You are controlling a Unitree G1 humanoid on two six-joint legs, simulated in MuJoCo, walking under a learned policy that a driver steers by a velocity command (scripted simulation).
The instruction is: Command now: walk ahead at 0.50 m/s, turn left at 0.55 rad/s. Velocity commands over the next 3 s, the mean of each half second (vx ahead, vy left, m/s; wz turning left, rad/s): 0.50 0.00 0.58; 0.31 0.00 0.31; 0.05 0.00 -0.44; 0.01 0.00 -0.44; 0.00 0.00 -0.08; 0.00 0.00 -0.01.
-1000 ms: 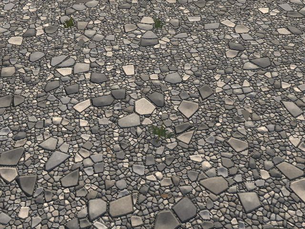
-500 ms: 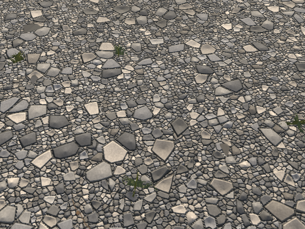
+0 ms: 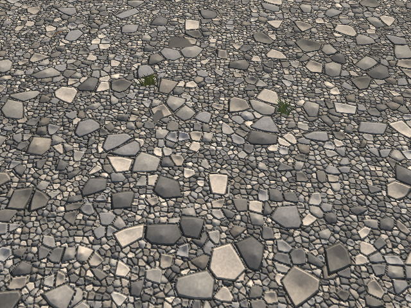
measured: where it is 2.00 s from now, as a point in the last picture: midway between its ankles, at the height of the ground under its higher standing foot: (189, 288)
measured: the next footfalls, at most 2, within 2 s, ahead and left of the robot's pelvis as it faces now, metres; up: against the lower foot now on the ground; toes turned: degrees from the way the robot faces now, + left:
left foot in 0.14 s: +0.24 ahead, +0.14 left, +0.00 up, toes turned +9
right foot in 0.64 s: +0.58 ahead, +0.02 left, +0.00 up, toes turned +25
